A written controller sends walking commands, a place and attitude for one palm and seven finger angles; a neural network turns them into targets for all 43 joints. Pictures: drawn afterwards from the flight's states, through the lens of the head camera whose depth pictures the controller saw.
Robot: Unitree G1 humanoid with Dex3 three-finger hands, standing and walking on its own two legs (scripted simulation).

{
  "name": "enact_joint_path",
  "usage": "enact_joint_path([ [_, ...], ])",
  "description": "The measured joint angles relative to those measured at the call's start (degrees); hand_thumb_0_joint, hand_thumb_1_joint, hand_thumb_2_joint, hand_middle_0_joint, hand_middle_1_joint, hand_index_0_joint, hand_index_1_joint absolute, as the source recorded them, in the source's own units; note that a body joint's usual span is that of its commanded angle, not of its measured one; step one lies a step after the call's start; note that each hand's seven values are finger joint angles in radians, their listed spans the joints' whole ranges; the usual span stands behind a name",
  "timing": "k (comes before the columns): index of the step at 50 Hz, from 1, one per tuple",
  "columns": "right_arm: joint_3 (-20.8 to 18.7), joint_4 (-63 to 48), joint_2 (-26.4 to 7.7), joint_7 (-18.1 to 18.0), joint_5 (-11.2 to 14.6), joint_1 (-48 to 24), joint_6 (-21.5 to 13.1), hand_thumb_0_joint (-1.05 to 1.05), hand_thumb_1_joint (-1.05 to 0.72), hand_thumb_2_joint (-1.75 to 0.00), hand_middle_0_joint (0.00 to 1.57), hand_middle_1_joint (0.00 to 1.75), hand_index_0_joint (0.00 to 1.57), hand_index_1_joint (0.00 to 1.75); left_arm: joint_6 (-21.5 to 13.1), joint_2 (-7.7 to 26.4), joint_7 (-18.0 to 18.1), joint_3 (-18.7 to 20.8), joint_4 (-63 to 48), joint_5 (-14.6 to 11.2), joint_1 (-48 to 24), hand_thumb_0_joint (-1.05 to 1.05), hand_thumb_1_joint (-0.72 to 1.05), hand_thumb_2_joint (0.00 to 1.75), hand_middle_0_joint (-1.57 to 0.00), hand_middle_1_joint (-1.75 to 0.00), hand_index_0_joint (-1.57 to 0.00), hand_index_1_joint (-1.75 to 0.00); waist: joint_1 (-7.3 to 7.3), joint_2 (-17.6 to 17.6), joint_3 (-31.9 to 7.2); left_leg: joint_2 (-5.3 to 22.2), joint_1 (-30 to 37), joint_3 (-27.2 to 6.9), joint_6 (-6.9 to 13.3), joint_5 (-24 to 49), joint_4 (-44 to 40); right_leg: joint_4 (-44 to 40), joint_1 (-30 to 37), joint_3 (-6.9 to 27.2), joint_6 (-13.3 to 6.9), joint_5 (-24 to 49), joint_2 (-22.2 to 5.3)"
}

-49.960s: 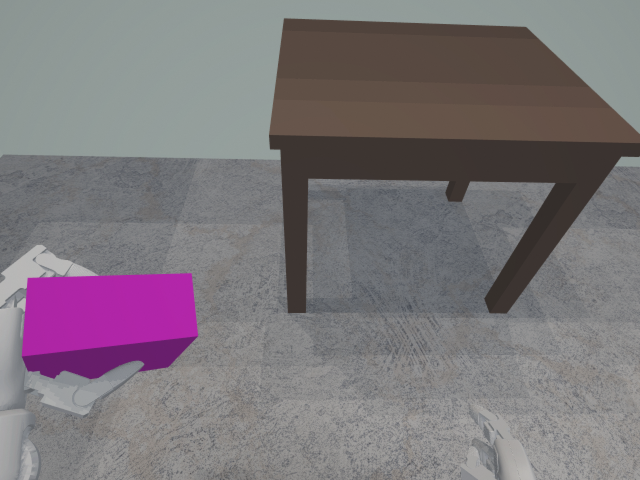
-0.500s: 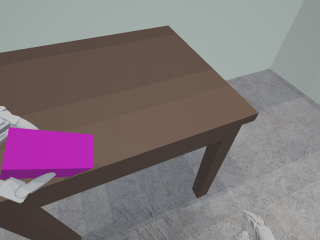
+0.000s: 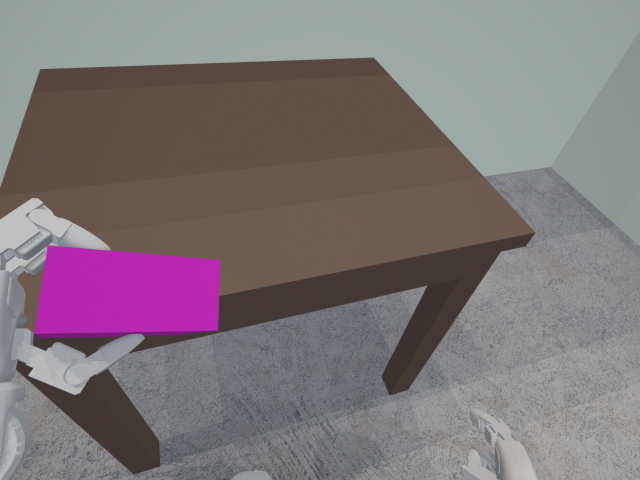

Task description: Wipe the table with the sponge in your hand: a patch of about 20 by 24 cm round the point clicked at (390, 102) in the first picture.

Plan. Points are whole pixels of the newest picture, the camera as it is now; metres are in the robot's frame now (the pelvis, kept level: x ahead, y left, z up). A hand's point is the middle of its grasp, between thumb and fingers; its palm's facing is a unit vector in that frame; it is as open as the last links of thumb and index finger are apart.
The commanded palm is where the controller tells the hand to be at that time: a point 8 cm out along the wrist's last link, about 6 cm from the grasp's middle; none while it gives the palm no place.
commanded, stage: step back with the hand held close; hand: left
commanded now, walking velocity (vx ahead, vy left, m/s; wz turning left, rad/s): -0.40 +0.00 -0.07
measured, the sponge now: (151, 301) +0.24 +0.19 +0.16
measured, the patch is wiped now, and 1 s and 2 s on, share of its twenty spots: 0.90 0.90 0.90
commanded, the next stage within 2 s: stop stepping back and stand still in 0.40 s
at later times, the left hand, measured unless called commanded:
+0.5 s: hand out of the picture +0.09 +0.24 +0.20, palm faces +0.30 -0.86 -0.41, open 10.2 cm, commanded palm +0.04 +0.29 +0.23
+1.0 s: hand out of the picture -0.03 +0.29 +0.20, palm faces +0.43 -0.86 -0.26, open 10.2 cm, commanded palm -0.10 +0.33 +0.23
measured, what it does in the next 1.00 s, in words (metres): walks backwards: left foot, then right foot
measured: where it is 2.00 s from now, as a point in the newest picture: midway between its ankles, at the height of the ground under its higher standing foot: outside the picture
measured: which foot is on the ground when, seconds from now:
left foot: up 0.00-0.06, down 0.08-0.40, up 0.42-0.64, down 0.66-1.00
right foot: down 0.00-0.10, up 0.12-0.34, down 0.36-0.66, up 0.68-0.90, down 0.92-1.00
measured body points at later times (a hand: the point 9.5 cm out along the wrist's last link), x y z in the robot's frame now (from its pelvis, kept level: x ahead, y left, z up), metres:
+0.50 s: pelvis -0.13 +0.02 +0.00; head -0.11 +0.04 +0.45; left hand +0.07 +0.28 +0.22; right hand +0.04 -0.21 -0.08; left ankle -0.10 +0.15 -0.67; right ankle -0.07 -0.09 -0.73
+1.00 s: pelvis -0.25 +0.05 -0.01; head -0.29 +0.06 +0.44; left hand -0.06 +0.33 +0.22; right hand -0.11 -0.17 -0.10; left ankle -0.25 +0.17 -0.69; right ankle -0.19 -0.06 -0.73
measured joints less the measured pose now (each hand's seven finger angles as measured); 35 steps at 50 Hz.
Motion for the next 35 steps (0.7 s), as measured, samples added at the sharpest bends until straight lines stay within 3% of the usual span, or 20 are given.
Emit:
enact_joint_path([
  [2, 0.3, -0.6, 0.2, -0.2, -0.1, 0.2, 0.2, 0.01, -0.90, -0.90, 0.20, 0.30, 0.20, 0.30, 0.1, 0.5, 0.0, -0.5, -1.2, 0.1, -0.3, -0.01, -0.54, 1.07, -0.71, -1.33, -0.75, -1.33, -1.04, -2.0, 0.3, 1.7, 2.9, 0.3, -0.1, 0.6, -2.4, 0.5, -1.3, -0.1, 0.7, 0.3, -1.5],
  [4, 0.3, -1.9, -0.7, -0.7, -0.2, -0.1, -0.5, 0.01, -0.90, -0.90, 0.20, 0.30, 0.20, 0.30, 0.0, 1.6, 0.2, 0.0, -2.9, 0.1, -0.7, -0.01, -0.54, 1.07, -0.71, -1.33, -0.75, -1.33, -2.34, -2.1, 1.1, 3.9, 7.2, -0.8, 0.2, 5.4, -12.6, 2.4, -3.8, -0.8, 1.6, 0.2, -2.5],
  [5, -0.2, -2.5, -1.4, -1.0, -0.4, -0.6, -1.2, 0.01, -0.90, -0.90, 0.20, 0.30, 0.20, 0.30, -0.2, 2.2, 0.4, 0.7, -4.0, 0.0, -0.9, -0.01, -0.54, 1.07, -0.71, -1.33, -0.75, -1.33, -2.92, -1.3, 1.7, 4.1, 7.9, -1.6, -1.6, 4.6, -16.0, 4.2, -5.7, -1.1, 2.1, -0.1, -2.7],
  [6, -0.9, -2.3, -0.9, -1.2, -0.6, -1.7, -1.8, 0.01, -0.90, -0.90, 0.20, 0.30, 0.20, 0.30, -0.4, 3.2, 0.6, 1.8, -4.7, -0.1, -1.3, -0.01, -0.54, 1.07, -0.71, -1.33, -0.75, -1.33, -2.88, -2.0, 3.1, 3.4, 6.9, -1.2, -2.2, 4.4, -15.5, 7.3, -7.6, 0.3, 2.1, -2.8, -2.9],
  [8, -1.5, -1.4, 0.6, -0.7, -0.9, -3.5, -3.2, 0.01, -0.90, -0.90, 0.20, 0.30, 0.20, 0.30, -1.1, 4.6, 0.8, 4.6, -5.4, -0.3, -0.8, -0.01, -0.54, 1.07, -0.71, -1.33, -0.75, -1.33, -1.39, -2.8, 5.7, 3.4, 6.5, 0.7, -1.4, 5.8, -15.4, 14.2, -10.3, 2.8, 1.9, -9.6, -1.5],
  [10, -1.5, -1.1, 2.0, 0.2, -1.0, -3.9, -4.5, 0.01, -0.90, -0.90, 0.20, 0.30, 0.20, 0.30, -0.9, 5.1, 0.9, 6.8, -6.1, -0.3, 0.9, -0.01, -0.54, 1.07, -0.71, -1.33, -0.75, -1.33, -0.74, -2.3, 6.8, 4.3, 7.1, 1.7, -0.7, 7.8, -17.1, 17.5, -10.9, 2.5, 2.1, -12.6, 0.3],
  [16, -0.2, -0.4, 3.6, 2.1, -0.8, -1.5, -5.7, 0.01, -0.90, -0.90, 0.20, 0.30, 0.20, 0.30, 0.4, 3.2, 0.7, 6.2, -6.3, -0.3, 2.7, -0.01, -0.54, 1.07, -0.71, -1.33, -0.75, -1.33, 0.26, 1.3, 5.4, 6.1, 8.0, 2.5, -1.1, 12.0, -21.4, 5.3, -2.0, 0.7, 2.1, -4.1, 1.5],
  [18, 0.3, -0.2, 3.4, 2.1, -0.8, -1.2, -5.5, 0.01, -0.90, -0.90, 0.20, 0.30, 0.20, 0.30, 0.2, 2.9, 0.4, 5.7, -5.4, -0.2, 2.4, -0.01, -0.54, 1.07, -0.71, -1.33, -0.75, -1.33, 0.55, 2.0, 4.5, 6.2, 6.6, 2.6, -1.4, 12.3, -20.2, -0.8, 1.9, 0.7, 1.5, -0.9, 1.2],
  [20, 0.3, 0.4, 2.1, 2.0, -0.8, -2.1, -5.1, 0.01, -0.90, -0.90, 0.20, 0.30, 0.21, 0.30, -0.2, 1.2, -0.1, 4.2, -3.6, 0.1, 1.0, -0.01, -0.54, 1.07, -0.71, -1.33, -0.75, -1.33, 0.49, 5.5, 5.1, 8.2, 5.1, 1.1, -1.5, 12.4, -18.2, -3.5, 2.7, -0.6, -0.2, 0.2, 3.3],
  [21, 0.1, 0.7, 1.7, 1.9, -0.6, -2.5, -4.7, 0.01, -0.90, -0.90, 0.21, 0.30, 0.21, 0.30, -0.5, 1.0, -0.2, 3.4, -2.8, 0.2, 0.3, -0.01, -0.54, 1.07, -0.71, -1.33, -0.75, -1.33, 0.34, 6.2, 5.3, 8.0, 3.7, 0.2, -1.8, 9.1, -15.6, -3.8, 2.4, -1.0, -0.7, 1.6, 3.6],
  [24, -1.0, 1.8, 1.7, 1.2, 0.2, -3.0, -3.5, 0.01, -0.90, -0.90, 0.21, 0.30, 0.21, 0.30, -0.5, 1.1, -0.4, 1.6, -1.6, 0.0, 0.3, -0.01, -0.54, 1.07, -0.71, -1.33, -0.75, -1.33, 0.27, 3.3, 4.5, 3.9, -0.6, -1.1, -2.2, 0.3, 1.0, -3.1, 0.1, 0.1, -0.8, 3.8, 1.5],
  [27, -1.4, 0.8, 1.6, 0.5, 0.0, -2.6, -2.0, 0.01, -0.90, -0.90, 0.20, 0.30, 0.21, 0.30, 0.0, 1.5, -0.4, 1.6, -1.6, -0.2, 3.4, -0.01, -0.54, 1.07, -0.71, -1.33, -0.75, -1.33, -1.02, -0.4, 2.2, 2.4, -0.1, 0.6, -2.2, 0.2, 9.1, -3.0, -2.3, 1.8, -0.3, 5.6, -0.7],
  [30, -1.8, -0.9, 0.1, -0.7, 0.1, -1.1, -2.1, 0.01, -0.90, -0.90, 0.20, 0.30, 0.20, 0.30, 0.6, 2.0, -0.1, 1.2, -1.6, -0.3, 4.3, -0.01, -0.54, 1.07, -0.71, -1.33, -0.75, -1.33, -2.39, -2.2, 0.1, 2.9, 6.0, 1.7, -0.8, -2.2, 2.1, -2.0, -5.0, 1.9, 0.4, 6.7, -2.3],
  [33, -2.5, -2.0, -3.0, -1.8, -0.1, 0.9, -3.4, 0.01, -0.90, -0.90, 0.20, 0.30, 0.20, 0.30, 0.6, 1.9, 0.9, 0.9, -2.6, -0.3, 3.4, -0.01, -0.54, 1.07, -0.71, -1.33, -0.75, -1.33, -3.45, -0.7, -1.6, 4.7, 15.4, 0.6, 1.4, -2.4, -15.8, 1.7, -8.7, 0.0, 1.3, 5.9, -2.5],
  [35, -2.9, -0.4, -2.4, -2.6, -0.2, 1.0, -4.1, 0.01, -0.90, -0.90, 0.20, 0.30, 0.20, 0.30, 0.4, 2.5, 1.6, 2.1, -1.9, -0.4, 2.0, -0.01, -0.54, 1.07, -0.71, -1.33, -0.75, -1.33, -3.07, -2.7, -0.7, 3.5, 15.9, 1.2, 0.3, -1.3, -16.2, 9.5, -11.0, 1.9, 1.6, -2.5, -2.5],
])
